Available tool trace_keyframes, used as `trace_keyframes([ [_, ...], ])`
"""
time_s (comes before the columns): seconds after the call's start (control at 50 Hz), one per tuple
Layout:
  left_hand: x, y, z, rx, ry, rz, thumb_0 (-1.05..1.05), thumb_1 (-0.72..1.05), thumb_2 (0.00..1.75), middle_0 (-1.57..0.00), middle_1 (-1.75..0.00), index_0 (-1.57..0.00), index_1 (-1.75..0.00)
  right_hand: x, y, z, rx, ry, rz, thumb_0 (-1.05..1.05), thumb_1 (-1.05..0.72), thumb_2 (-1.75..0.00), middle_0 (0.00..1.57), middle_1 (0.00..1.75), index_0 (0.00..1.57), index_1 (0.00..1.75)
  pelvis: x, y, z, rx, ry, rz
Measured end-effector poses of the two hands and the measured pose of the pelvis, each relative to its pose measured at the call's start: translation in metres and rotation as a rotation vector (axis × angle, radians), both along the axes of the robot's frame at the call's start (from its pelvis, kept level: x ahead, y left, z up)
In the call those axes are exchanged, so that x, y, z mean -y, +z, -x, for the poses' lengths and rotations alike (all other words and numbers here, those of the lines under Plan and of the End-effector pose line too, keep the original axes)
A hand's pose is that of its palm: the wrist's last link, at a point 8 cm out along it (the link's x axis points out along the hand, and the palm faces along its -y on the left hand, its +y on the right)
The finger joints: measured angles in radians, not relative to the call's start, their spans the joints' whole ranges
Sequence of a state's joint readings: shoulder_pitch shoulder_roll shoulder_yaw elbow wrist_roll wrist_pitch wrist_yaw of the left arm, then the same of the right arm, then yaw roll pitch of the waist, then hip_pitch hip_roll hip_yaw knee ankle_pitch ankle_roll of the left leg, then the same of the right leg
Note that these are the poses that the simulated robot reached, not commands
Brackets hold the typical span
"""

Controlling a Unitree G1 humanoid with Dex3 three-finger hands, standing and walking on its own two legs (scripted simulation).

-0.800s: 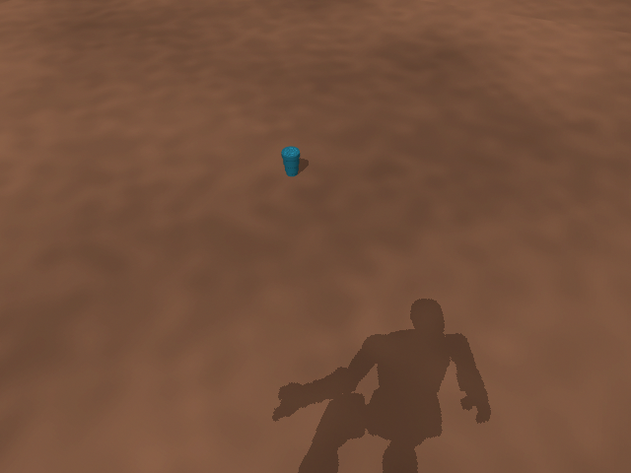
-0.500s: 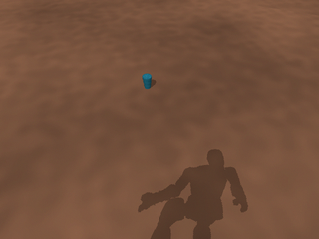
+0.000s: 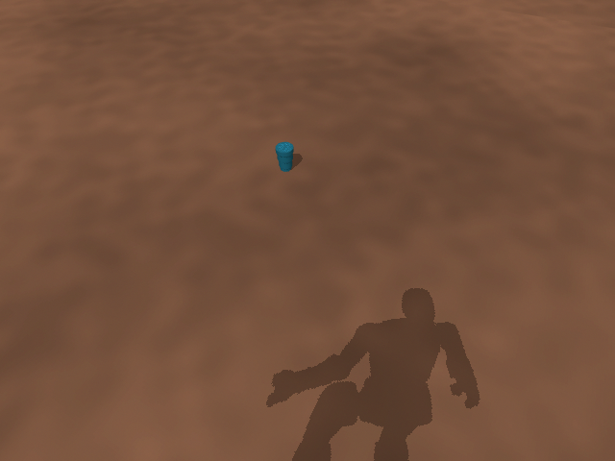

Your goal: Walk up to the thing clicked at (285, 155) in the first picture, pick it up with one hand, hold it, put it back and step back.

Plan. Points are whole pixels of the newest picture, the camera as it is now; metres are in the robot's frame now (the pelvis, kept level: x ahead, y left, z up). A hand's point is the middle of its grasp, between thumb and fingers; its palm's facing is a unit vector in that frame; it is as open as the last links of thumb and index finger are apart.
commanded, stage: stand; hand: left
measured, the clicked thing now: (285, 158) +1.55 +0.12 -0.72
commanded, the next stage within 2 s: walk up in 0.32 s
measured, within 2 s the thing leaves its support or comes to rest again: neither
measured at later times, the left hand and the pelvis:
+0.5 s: hand out of the picture +0.08 +0.30 -0.15, palm faces -0.18 -0.90 -0.41, open 7.4 cm; pelvis +0.02 +0.03 -0.01, yaw -8 degrees
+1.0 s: hand (170, 273) +0.49 +0.29 -0.16, palm faces -0.42 -0.76 -0.50, open 7.4 cm; pelvis +0.22 +0.10 -0.05, yaw -27 degrees
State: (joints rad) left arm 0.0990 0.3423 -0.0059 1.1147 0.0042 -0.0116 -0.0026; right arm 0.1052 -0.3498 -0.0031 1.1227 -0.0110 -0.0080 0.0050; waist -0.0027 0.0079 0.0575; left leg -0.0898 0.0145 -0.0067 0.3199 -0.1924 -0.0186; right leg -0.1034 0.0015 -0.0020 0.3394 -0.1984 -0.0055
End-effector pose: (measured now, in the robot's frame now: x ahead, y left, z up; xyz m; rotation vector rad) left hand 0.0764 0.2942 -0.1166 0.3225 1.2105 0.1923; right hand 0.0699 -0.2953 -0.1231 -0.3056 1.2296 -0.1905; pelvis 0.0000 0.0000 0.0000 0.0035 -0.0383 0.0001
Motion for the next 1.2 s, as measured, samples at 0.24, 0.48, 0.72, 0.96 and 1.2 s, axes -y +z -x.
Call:
trace_keyframes([
  [0.24,0.001,-0.001,0.002,-0.005,0.000,0.002,0.00,0.91,0.90,-0.20,-0.30,-0.20,-0.30,0.001,0.001,0.001,-0.007,0.000,0.003,0.00,-0.90,-0.90,0.20,0.30,0.20,0.30,0.001,0.000,-0.001,-0.002,0.001,0.002],
  [0.48,-0.037,0.005,0.000,-0.117,-0.108,-0.069,0.00,0.90,0.90,-0.21,-0.30,-0.20,-0.30,0.019,0.006,-0.004,0.153,-0.096,0.001,0.01,-0.90,-0.90,0.20,0.30,0.20,0.30,-0.025,-0.011,-0.015,-0.059,-0.137,0.019],
  [0.72,-0.106,0.020,-0.158,-0.060,-0.331,-0.151,0.01,0.91,0.90,-0.20,-0.30,-0.20,-0.30,-0.046,0.018,0.029,0.080,-0.311,0.046,0.01,-0.90,-0.90,0.20,0.30,0.20,0.30,-0.088,-0.006,-0.091,-0.083,-0.303,0.028],
  [0.96,-0.040,0.002,-0.403,0.262,-0.593,-0.107,0.00,0.91,0.90,-0.20,-0.30,-0.20,-0.30,-0.095,-0.033,0.006,0.003,-0.546,0.032,0.01,-0.90,-0.90,0.20,0.30,0.20,0.30,-0.098,-0.051,-0.203,-0.002,-0.487,0.078],
  [1.2,-0.097,0.006,-0.505,0.195,-0.675,-0.119,0.00,0.90,0.90,-0.21,-0.30,-0.21,-0.30,-0.127,0.008,-0.168,0.268,-0.485,0.072,0.01,-0.90,-0.90,0.20,0.30,0.20,0.30,-0.166,-0.037,-0.334,0.028,-0.618,0.067],
])
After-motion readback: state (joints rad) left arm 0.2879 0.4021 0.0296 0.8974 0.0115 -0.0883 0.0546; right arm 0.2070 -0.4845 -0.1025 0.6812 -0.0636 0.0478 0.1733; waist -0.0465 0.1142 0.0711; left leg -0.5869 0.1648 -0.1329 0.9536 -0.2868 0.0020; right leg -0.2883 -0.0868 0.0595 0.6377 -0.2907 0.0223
